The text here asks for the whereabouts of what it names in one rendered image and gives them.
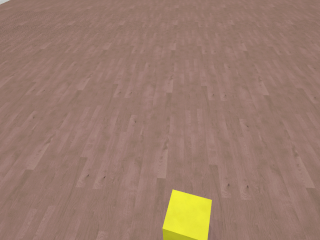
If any carton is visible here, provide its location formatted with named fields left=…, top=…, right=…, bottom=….
left=162, top=189, right=212, bottom=240

